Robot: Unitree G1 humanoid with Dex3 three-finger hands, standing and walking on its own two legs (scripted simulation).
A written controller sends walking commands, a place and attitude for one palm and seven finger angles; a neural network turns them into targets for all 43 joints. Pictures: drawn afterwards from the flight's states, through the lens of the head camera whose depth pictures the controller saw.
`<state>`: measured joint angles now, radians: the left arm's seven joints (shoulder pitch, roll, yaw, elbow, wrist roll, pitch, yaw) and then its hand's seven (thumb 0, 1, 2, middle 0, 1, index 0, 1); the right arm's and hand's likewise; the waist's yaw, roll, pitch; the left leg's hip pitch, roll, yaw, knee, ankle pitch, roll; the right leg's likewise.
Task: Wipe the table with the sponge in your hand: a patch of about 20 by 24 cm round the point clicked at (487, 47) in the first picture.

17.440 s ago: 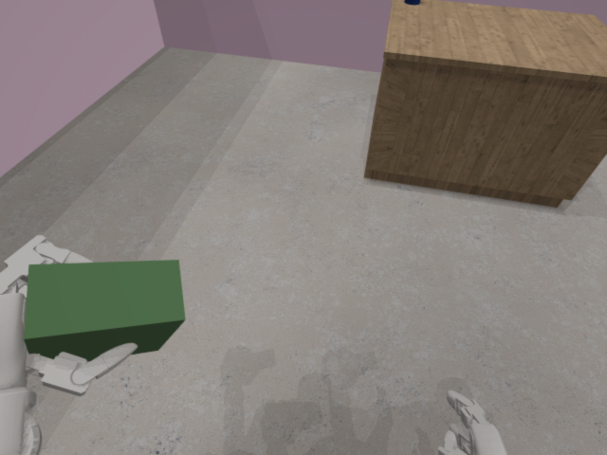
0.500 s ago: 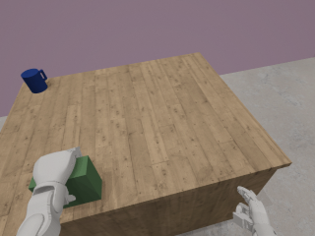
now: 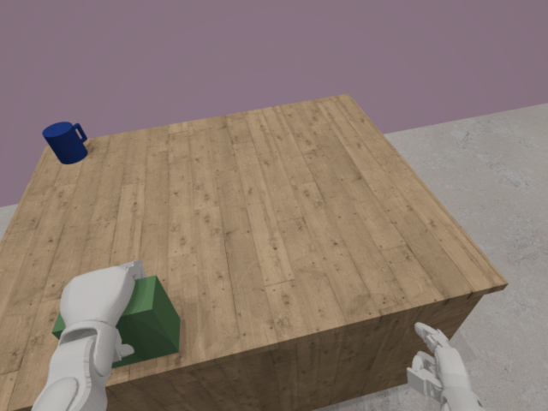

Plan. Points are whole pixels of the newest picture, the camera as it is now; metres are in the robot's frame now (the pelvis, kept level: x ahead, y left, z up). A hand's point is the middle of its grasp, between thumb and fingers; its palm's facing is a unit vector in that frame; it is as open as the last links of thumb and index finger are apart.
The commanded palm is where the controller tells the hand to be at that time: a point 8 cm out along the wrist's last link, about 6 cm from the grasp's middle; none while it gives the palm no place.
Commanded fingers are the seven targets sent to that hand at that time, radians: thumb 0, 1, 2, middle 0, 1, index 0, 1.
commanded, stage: move the sponge above the wiping area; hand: left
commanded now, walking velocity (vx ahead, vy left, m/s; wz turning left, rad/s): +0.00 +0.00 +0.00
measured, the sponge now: (129, 331) +0.20 +0.28 -0.01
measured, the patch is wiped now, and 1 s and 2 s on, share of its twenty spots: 0.00 0.00 0.20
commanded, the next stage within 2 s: lower the sponge onto the table in 0.10 s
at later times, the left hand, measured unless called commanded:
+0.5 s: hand (121, 307) +0.22 +0.28 +0.04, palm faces -0.04 -0.10 -0.99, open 10.2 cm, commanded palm +0.20 +0.28 +0.10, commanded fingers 0.00 0.10 1.30 -1.20 -1.60 -1.20 -1.60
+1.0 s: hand (122, 316) +0.21 +0.29 +0.02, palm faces -0.08 -0.10 -0.99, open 10.2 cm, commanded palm +0.19 +0.28 +0.08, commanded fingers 0.00 0.10 1.30 -1.20 -1.60 -1.20 -1.60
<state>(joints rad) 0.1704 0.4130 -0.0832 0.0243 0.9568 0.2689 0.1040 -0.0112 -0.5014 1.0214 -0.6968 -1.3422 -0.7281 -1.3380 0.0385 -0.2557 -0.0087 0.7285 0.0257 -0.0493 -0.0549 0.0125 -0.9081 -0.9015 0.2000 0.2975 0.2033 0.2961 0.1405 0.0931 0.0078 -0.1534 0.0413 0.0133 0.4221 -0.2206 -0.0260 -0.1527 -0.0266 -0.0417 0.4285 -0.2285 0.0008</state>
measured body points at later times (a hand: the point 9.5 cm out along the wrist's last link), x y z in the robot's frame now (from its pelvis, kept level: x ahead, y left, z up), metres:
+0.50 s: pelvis +0.00 +0.00 +0.00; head -0.01 -0.04 +0.45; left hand +0.21 +0.28 +0.09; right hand +0.24 -0.20 -0.09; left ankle +0.01 +0.14 -0.74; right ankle +0.00 -0.12 -0.74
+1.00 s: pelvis +0.00 +0.00 +0.00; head +0.00 -0.03 +0.45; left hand +0.21 +0.29 +0.07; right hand +0.24 -0.21 -0.09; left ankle +0.01 +0.14 -0.74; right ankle +0.00 -0.12 -0.74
